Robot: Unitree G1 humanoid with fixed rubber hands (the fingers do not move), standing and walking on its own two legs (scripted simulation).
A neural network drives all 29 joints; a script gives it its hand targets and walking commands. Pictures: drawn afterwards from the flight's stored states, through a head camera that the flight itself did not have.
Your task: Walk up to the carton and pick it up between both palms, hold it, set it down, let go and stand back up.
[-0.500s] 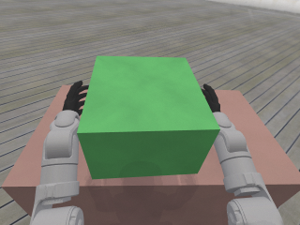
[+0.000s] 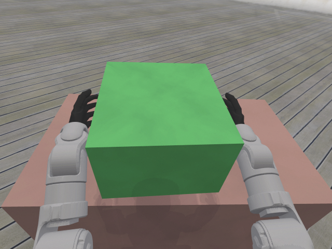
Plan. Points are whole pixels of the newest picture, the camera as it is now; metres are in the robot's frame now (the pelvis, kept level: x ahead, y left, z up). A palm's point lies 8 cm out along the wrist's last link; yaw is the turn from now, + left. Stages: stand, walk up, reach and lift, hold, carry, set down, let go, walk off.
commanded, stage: hold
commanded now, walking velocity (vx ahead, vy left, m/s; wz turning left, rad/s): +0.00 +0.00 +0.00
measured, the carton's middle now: (159, 123) +0.38 +0.01 +0.15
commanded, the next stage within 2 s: none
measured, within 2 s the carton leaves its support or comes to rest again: neither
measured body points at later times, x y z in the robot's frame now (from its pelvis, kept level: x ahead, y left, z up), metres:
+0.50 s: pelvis +0.00 +0.00 +0.00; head -0.05 +0.01 +0.45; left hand +0.37 +0.19 +0.18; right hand +0.38 -0.17 +0.17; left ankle +0.04 +0.11 -0.75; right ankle -0.01 -0.11 -0.75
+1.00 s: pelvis +0.00 +0.00 +0.00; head -0.05 +0.02 +0.45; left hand +0.36 +0.19 +0.18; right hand +0.37 -0.18 +0.17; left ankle +0.04 +0.11 -0.75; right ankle -0.01 -0.11 -0.75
